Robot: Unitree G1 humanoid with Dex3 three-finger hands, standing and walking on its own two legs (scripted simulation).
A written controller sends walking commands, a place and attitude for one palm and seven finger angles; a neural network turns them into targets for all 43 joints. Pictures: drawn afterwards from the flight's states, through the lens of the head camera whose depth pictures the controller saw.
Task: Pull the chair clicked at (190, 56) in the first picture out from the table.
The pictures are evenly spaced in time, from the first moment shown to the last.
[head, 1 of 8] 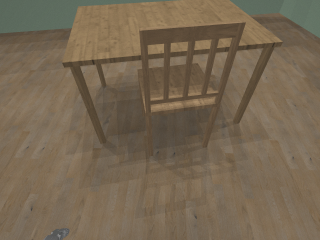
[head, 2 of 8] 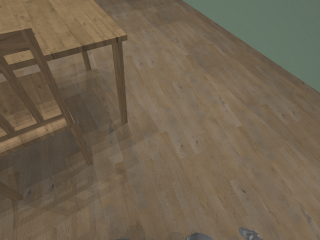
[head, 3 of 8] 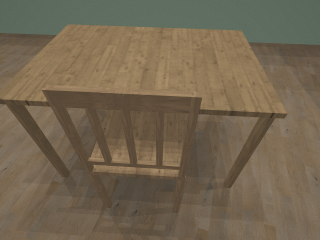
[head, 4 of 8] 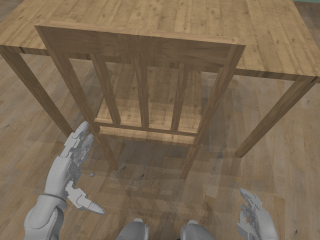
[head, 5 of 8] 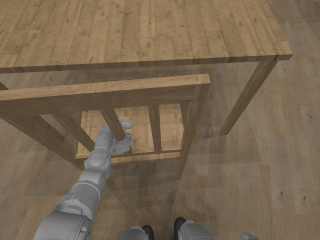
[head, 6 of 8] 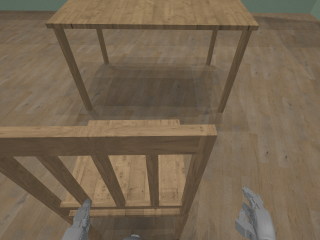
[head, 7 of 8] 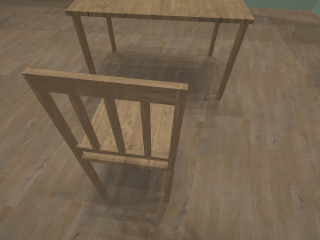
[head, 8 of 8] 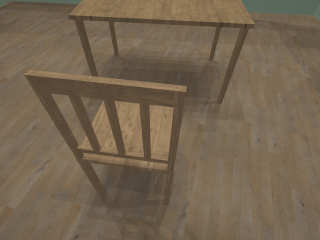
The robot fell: no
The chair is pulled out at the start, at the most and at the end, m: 0.00 0.76 0.73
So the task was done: yes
